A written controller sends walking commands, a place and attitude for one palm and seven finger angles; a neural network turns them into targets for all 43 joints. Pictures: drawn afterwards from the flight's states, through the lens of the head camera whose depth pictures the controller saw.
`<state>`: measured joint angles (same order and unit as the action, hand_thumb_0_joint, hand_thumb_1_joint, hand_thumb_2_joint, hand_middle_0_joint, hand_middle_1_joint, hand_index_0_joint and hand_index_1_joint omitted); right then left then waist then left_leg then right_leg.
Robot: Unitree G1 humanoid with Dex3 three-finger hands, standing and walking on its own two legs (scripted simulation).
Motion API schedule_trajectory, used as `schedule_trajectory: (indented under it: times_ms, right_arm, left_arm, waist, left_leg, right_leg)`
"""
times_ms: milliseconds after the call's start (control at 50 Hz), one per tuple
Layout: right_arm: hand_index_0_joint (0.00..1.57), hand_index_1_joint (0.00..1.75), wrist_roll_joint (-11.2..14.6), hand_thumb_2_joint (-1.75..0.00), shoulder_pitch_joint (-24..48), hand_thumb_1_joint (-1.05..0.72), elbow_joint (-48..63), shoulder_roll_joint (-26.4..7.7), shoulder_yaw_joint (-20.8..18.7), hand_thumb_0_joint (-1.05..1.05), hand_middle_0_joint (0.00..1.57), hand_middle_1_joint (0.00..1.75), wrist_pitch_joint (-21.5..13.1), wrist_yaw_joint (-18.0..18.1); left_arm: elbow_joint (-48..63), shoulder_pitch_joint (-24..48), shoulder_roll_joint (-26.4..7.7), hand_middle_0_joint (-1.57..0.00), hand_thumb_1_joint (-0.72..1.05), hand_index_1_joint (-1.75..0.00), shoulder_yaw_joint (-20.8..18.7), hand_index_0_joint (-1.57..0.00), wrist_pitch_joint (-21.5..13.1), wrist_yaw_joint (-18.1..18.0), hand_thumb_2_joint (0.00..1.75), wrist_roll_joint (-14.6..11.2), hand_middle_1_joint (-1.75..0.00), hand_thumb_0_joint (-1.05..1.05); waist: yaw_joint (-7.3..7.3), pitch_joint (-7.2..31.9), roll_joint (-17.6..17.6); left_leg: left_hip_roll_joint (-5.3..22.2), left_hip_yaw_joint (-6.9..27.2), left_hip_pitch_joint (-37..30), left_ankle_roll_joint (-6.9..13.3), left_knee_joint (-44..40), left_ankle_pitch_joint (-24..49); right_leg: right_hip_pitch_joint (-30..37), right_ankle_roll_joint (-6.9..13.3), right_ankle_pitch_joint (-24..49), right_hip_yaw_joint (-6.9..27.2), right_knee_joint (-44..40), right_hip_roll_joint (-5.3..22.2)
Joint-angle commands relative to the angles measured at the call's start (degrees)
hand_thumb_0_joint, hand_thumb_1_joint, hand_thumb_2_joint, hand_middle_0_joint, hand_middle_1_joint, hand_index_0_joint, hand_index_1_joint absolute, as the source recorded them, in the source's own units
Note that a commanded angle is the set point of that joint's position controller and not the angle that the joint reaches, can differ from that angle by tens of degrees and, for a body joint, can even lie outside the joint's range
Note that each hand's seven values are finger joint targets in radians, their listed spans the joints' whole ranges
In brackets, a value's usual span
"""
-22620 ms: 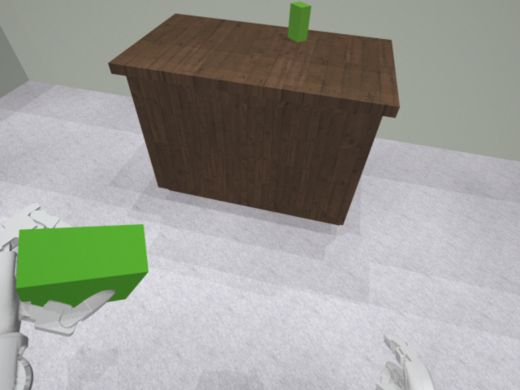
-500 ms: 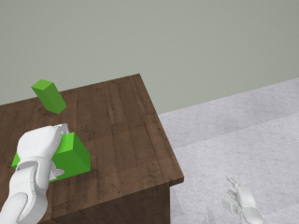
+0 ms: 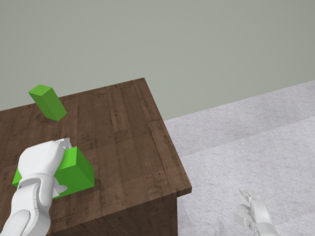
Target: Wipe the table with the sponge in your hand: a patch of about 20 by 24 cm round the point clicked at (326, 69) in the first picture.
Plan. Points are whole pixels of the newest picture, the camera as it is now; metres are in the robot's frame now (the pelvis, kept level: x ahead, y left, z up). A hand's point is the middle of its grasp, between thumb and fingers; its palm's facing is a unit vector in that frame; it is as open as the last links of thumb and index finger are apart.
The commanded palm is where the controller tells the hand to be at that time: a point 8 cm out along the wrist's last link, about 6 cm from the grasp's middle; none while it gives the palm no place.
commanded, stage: lower the sponge onto the table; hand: left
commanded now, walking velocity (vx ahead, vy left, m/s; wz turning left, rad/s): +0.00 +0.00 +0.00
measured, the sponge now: (62, 178) +0.22 +0.30 +0.04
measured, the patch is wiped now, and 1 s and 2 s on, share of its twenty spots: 0.00 0.05 0.40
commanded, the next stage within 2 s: wipe forward along the first lane in 0.90 s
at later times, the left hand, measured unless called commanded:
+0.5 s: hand (61, 173) +0.22 +0.29 +0.06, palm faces -0.02 -0.10 -0.99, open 9.4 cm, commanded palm +0.20 +0.29 +0.12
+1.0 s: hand (61, 176) +0.22 +0.29 +0.05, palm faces -0.03 -0.08 -1.00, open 9.4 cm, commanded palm +0.20 +0.29 +0.10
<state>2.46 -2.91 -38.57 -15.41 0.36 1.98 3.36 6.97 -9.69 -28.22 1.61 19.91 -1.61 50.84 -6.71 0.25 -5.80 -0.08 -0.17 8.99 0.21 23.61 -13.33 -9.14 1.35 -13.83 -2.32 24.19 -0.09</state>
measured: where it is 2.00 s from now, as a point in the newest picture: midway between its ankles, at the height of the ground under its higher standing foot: outside the picture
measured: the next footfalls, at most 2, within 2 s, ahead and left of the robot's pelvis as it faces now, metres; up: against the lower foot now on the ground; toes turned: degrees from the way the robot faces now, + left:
none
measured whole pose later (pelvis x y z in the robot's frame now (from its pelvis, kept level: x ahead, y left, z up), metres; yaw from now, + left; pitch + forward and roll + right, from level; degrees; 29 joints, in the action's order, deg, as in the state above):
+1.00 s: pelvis +0.00 +0.00 +0.00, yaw +0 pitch +0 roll +0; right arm 2.6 -3.0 -39.3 -14.7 -0.4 2.8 2.4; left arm 1.1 -10.3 -25.0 3.5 18.7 -6.6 53.5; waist -6.2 1.9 -5.2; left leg -0.1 -0.4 11.3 0.4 25.4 -13.9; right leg -11.4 1.2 -14.1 -2.0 25.7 -0.1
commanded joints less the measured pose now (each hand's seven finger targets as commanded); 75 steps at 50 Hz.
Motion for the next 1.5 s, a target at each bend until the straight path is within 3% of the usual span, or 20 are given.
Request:
schedule_trajectory:
  times_ms: [0,120,160,180,300,360,440,460,580,760,780,960,980,1060,1080,1160,1200,1260,1320,1480]
  right_arm:
    - [0.20,0.30,0.02,-0.90,11.04,-0.90,9.99,-5.51,-1.58,0.00,0.20,0.30,-3.57,0.39]
    - [0.20,0.30,-0.13,-0.90,11.07,-0.90,9.89,-5.33,-1.80,0.00,0.20,0.30,-3.44,0.25]
    - [0.20,0.30,-0.18,-0.90,12.60,-0.90,9.88,-5.53,-1.52,0.00,0.20,0.30,-3.12,0.18]
    - [0.20,0.30,-0.07,-0.90,11.55,-0.90,9.90,-5.22,-1.60,0.00,0.20,0.30,-3.15,0.03]
    - [0.20,0.30,0.00,-0.90,11.60,-0.90,9.45,-5.57,-1.76,0.00,0.20,0.30,-2.49,-0.26]
    - [0.20,0.30,-0.11,-0.90,12.93,-0.90,10.25,-5.48,-1.49,0.00,0.20,0.30,-2.15,-0.59]
    - [0.20,0.30,-0.10,-0.90,11.20,-0.90,9.95,-5.68,-2.04,0.00,0.20,0.30,-1.89,-0.91]
    - [0.20,0.30,-0.09,-0.90,12.12,-0.90,10.01,-5.77,-1.78,0.00,0.20,0.30,-1.80,-0.76]
    - [0.20,0.30,-0.16,-0.90,10.72,-0.90,9.95,-5.16,-2.27,0.00,0.20,0.30,-2.93,-0.47]
    - [0.20,0.30,0.16,-0.90,11.75,-0.90,8.90,-5.82,-2.35,0.00,0.20,0.30,-2.36,-0.38]
    - [0.20,0.30,0.25,-0.90,11.15,-0.90,9.16,-5.51,-2.34,0.00,0.20,0.30,-2.50,-0.43]
    - [0.20,0.30,0.23,-0.90,11.33,-0.90,9.32,-5.91,-2.58,0.00,0.20,0.30,-2.08,-0.71]
    - [0.20,0.30,0.37,-0.90,10.52,-0.90,9.34,-5.59,-2.58,0.00,0.20,0.30,-2.13,-0.77]
    - [0.20,0.30,0.76,-0.90,11.03,-0.90,8.02,-6.32,-2.23,0.00,0.20,0.30,-1.99,0.32]
    - [0.20,0.30,0.92,-0.90,10.48,-0.90,7.86,-6.09,-2.39,0.00,0.20,0.30,-2.25,0.54]
    - [0.20,0.30,1.05,-0.90,10.00,-0.90,7.12,-6.56,-2.55,0.00,0.20,0.30,-2.39,0.95]
    - [0.20,0.30,1.23,-0.90,8.85,-0.90,7.01,-6.61,-2.60,0.00,0.20,0.30,-2.45,0.78]
    - [0.20,0.30,1.08,-0.90,8.40,-0.90,7.32,-6.95,-2.74,0.00,0.20,0.30,-2.28,0.68]
    - [0.20,0.30,1.24,-0.90,6.72,-0.90,6.85,-7.18,-3.01,0.00,0.20,0.30,-2.03,0.54]
    - [0.20,0.30,1.47,-0.90,4.74,-0.90,6.99,-7.67,-3.29,0.00,0.20,0.30,-1.24,0.34]
  left_arm:
    - [11.12,12.50,-12.06,-1.20,0.10,-1.60,-7.02,-1.20,-1.21,-2.93,1.30,2.02,-1.60,0.00]
    - [10.46,12.77,-10.57,-1.20,0.10,-1.60,-5.59,-1.20,-1.69,-3.70,1.30,2.80,-1.60,0.00]
    - [10.83,13.02,-12.56,-1.20,0.10,-1.60,-7.48,-1.20,-1.11,-4.12,1.30,3.26,-1.60,0.00]
    - [10.84,13.99,-9.90,-1.20,0.10,-1.60,-4.98,-1.20,-1.11,-4.25,1.30,3.52,-1.60,0.00]
    - [8.16,12.35,-10.74,-1.20,0.10,-1.60,-6.12,-1.20,0.27,-4.86,1.30,3.51,-1.60,0.00]
    - [10.48,10.96,-10.50,-1.20,0.10,-1.60,-5.96,-1.20,0.55,-4.84,1.30,3.65,-1.60,0.00]
    - [8.89,6.91,-9.88,-1.20,0.10,-1.60,-6.16,-1.20,0.36,-5.06,1.30,2.98,-1.60,0.00]
    - [9.43,7.84,-11.35,-1.20,0.10,-1.60,-7.49,-1.20,0.49,-5.01,1.30,2.99,-1.60,0.00]
    - [10.65,9.92,-7.35,-1.20,0.10,-1.60,-3.23,-1.20,-1.96,-5.80,1.30,3.43,-1.60,0.00]
    - [5.52,8.01,-9.60,-1.20,0.10,-1.60,-6.33,-1.20,-1.26,-7.06,1.30,3.12,-1.60,0.00]
    - [5.60,9.01,-6.66,-1.20,0.10,-1.60,-3.38,-1.20,-1.31,-6.92,1.30,3.14,-1.60,0.00]
    - [3.18,5.60,-7.92,-1.20,0.10,-1.60,-5.26,-1.20,-1.61,-6.60,1.30,2.97,-1.60,0.00]
    - [2.21,5.38,-5.58,-1.20,0.10,-1.60,-3.25,-1.20,-1.65,-6.61,1.30,2.64,-1.60,0.00]
    - [-3.08,13.68,-9.77,-1.20,0.10,-1.60,-5.60,-1.20,-1.32,-6.88,1.30,3.07,-1.60,0.00]
    - [-4.01,15.90,-7.54,-1.20,0.10,-1.60,-3.36,-1.20,-1.67,-6.82,1.30,3.13,-1.60,0.00]
    - [-8.89,16.40,-9.02,-1.20,0.10,-1.60,-4.73,-1.20,-2.26,-6.25,1.30,2.98,-1.60,0.00]
    - [-10.60,19.01,-6.40,-1.20,0.10,-1.60,-1.81,-1.20,-2.77,-5.66,1.30,3.06,-1.60,0.00]
    - [-12.54,19.11,-8.13,-1.20,0.10,-1.60,-3.32,-1.20,-3.32,-5.31,1.30,3.46,-1.60,0.00]
    - [-15.80,22.52,-6.98,-1.20,0.10,-1.60,-1.76,-1.20,-3.94,-5.19,1.30,3.94,-1.60,0.00]
    - [-20.86,24.01,-7.35,-1.20,0.10,-1.60,-2.07,-1.20,-4.30,-5.78,1.30,4.32,-1.60,0.00]
  waist:
    - [0.36,10.53,2.84]
    - [0.15,10.77,1.58]
    - [-0.48,11.02,0.70]
    - [0.26,11.69,1.69]
    - [-0.21,11.79,3.47]
    - [-0.64,12.05,1.01]
    - [-0.30,10.92,3.94]
    - [-0.41,10.13,3.10]
    - [0.53,11.27,1.92]
    - [-0.17,10.00,3.54]
    - [0.58,10.40,3.00]
    - [-0.32,10.28,4.36]
    - [0.47,9.26,5.41]
    - [1.02,6.59,6.13]
    - [1.87,7.56,6.38]
    - [1.49,8.72,6.11]
    - [2.49,9.20,6.97]
    - [1.88,10.28,6.10]
    - [3.06,9.57,8.11]
    - [3.07,10.40,8.57]
  left_leg:
    - [-1.58,2.23,-2.67,2.33,-1.14,14.47]
    - [-1.43,2.52,-2.75,2.13,-1.63,14.20]
    - [-1.60,2.92,-3.13,2.00,-1.95,14.26]
    - [-1.34,2.33,-2.81,2.00,-1.57,14.89]
    - [-1.45,2.27,-2.21,2.04,-1.63,14.92]
    - [-1.55,2.80,-2.43,1.87,-1.73,16.01]
    - [-1.41,2.37,-1.22,2.08,-0.90,16.17]
    - [-1.52,2.64,-1.31,2.07,-1.16,15.39]
    - [-1.23,2.45,-2.47,2.37,-0.22,14.86]
    - [-1.52,2.77,-0.45,1.91,-0.96,12.74]
    - [-1.50,1.96,-0.45,2.15,-0.54,12.87]
    - [-1.79,2.38,0.86,2.10,-0.37,11.80]
    - [-1.61,2.06,1.47,2.23,-0.22,10.87]
    - [-1.87,2.14,2.79,2.16,-0.87,5.81]
    - [-1.81,1.36,2.48,2.41,-0.47,5.61]
    - [-2.25,1.54,3.07,2.28,0.13,6.29]
    - [-2.13,1.37,3.38,2.36,0.63,6.28]
    - [-2.37,1.62,4.17,2.39,0.84,6.74]
    - [-2.16,1.27,5.02,2.48,1.66,6.40]
    - [-2.25,1.12,7.25,2.49,2.46,6.01]
  right_leg:
    - [2.88,2.14,12.19,3.81,-3.13,-0.44]
    - [2.63,2.36,10.90,3.20,-3.04,-0.56]
    - [2.98,3.00,10.76,4.92,-3.32,-1.09]
    - [2.98,2.55,11.31,3.33,-2.49,-0.68]
    - [3.60,2.51,12.18,3.50,-2.52,-0.78]
    - [4.04,3.01,13.06,4.50,-2.26,-1.09]
    - [3.83,2.37,14.97,3.74,-1.99,-0.66]
    - [3.56,2.80,14.03,4.97,-2.40,-1.06]
    - [1.44,2.51,12.11,3.48,-1.81,-0.87]
    - [1.71,2.76,10.93,4.75,-2.24,-1.25]
    - [1.66,2.34,11.32,3.32,-1.71,-0.83]
    - [1.54,2.56,11.08,4.85,-1.84,-1.17]
    - [0.94,2.10,10.24,3.54,-1.67,-0.86]
    - [-2.01,2.16,4.07,4.59,-3.15,-1.34]
    - [-2.02,1.74,4.22,3.49,-2.70,-0.96]
    - [-1.75,1.93,5.82,4.20,-2.57,-1.12]
    - [-2.58,1.61,6.38,2.87,-1.94,-0.96]
    - [-1.99,1.94,7.32,3.63,-1.65,-1.03]
    - [-3.63,1.59,7.74,2.53,-1.12,-0.91]
    - [-3.89,1.53,8.06,2.18,-0.14,-0.75]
